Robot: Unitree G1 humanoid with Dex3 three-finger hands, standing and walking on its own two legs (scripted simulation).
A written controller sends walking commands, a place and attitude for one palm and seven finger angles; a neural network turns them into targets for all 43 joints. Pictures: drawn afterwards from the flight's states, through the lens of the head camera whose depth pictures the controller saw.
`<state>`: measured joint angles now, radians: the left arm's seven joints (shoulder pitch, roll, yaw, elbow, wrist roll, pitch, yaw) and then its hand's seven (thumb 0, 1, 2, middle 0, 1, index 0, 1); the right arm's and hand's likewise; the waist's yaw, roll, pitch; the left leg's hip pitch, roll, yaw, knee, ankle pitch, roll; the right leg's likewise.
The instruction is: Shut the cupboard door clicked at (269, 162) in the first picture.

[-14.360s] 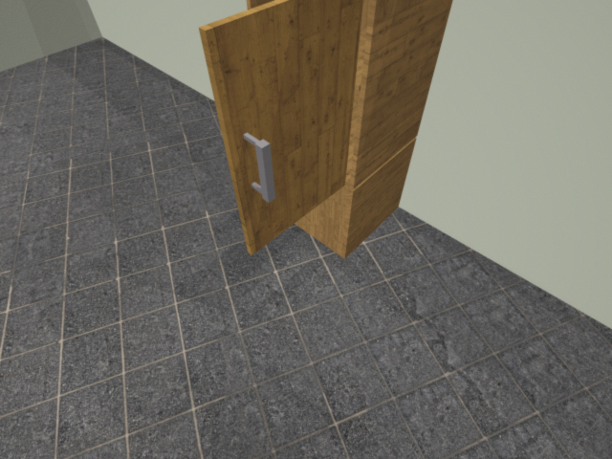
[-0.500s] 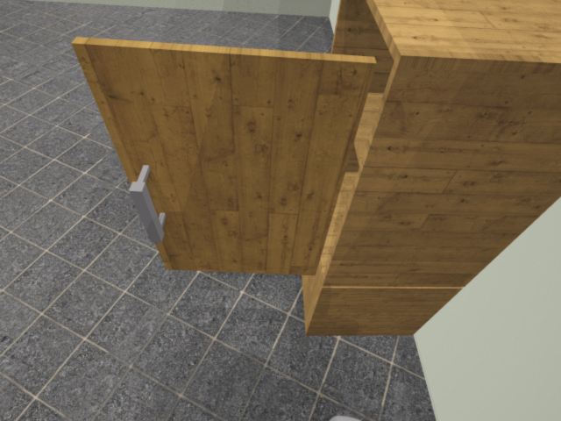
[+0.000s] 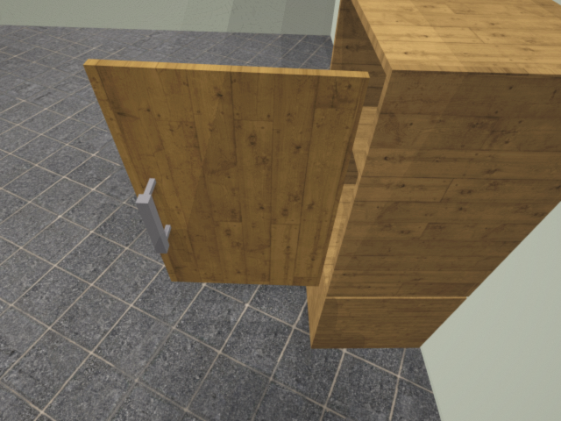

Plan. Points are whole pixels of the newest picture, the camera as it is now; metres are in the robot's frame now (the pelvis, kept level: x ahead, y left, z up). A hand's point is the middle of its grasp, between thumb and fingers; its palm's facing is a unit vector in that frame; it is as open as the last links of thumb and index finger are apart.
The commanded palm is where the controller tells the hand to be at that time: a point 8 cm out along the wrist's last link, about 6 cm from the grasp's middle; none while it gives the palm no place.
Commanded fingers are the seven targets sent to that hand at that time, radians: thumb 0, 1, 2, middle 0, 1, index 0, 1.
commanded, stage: come to a stop and stand still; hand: left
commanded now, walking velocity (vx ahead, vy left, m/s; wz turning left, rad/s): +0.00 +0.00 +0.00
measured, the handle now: (157, 217) +0.47 +0.27 -0.04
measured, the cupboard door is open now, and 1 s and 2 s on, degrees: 88 88 88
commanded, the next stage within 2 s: look again from close up in 1.98 s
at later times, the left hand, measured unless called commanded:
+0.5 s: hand out of the picture -0.04 +0.12 -0.17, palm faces +0.04 -0.99 -0.14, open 7.4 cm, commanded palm none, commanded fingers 0.00 0.90 0.90 -0.20 -0.30 -0.20 -0.30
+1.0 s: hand out of the picture +0.00 +0.10 -0.17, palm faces +0.02 -0.98 -0.21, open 7.4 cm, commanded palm none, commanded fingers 0.00 0.90 0.90 -0.20 -0.30 -0.20 -0.30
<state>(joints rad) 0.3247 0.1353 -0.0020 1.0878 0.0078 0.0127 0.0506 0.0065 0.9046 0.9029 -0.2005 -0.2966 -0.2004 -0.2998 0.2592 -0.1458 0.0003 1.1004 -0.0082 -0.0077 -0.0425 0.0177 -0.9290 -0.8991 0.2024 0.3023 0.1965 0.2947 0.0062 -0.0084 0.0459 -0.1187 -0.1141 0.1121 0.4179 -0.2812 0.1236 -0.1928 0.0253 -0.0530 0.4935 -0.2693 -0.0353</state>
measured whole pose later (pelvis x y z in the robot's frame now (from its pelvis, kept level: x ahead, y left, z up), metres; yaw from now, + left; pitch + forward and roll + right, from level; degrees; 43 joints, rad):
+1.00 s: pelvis +0.01 -0.07 +0.01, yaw +0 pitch +0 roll +1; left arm 0.30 0.17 -0.02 1.10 0.01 -0.03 0.04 0.01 0.91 0.90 -0.20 -0.30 -0.20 -0.30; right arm 0.29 -0.16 0.03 1.14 -0.01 -0.03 -0.03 0.00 -0.91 -0.90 0.20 0.30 0.20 0.29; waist 0.01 -0.01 0.02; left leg -0.10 -0.04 0.09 0.34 -0.24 0.04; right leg -0.15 0.10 -0.07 0.35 -0.20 -0.13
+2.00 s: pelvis -0.01 -0.17 -0.01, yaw +1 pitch -1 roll +1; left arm 0.22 0.20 0.01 1.04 0.02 0.00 0.00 0.01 0.90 0.90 -0.20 -0.30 -0.20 -0.30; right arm 0.22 -0.26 -0.02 1.04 -0.01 -0.01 -0.02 0.01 -0.91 -0.90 0.20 0.30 0.19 0.29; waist 0.00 -0.02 0.07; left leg -0.23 0.09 -0.03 0.54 -0.30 -0.09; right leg -0.26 -0.02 0.07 0.60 -0.33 0.03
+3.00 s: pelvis -0.01 -0.13 -0.01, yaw -1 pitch +0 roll +2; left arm 0.18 0.23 0.02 0.96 0.02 0.04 0.02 0.01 0.90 0.90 -0.20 -0.30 -0.21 -0.30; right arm 0.23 -0.25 -0.03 0.96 -0.02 0.02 0.00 0.01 -0.91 -0.90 0.20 0.30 0.19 0.29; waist 0.00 -0.03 0.08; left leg -0.27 0.01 0.04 0.62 -0.34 -0.03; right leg -0.32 -0.09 0.13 0.69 -0.37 0.07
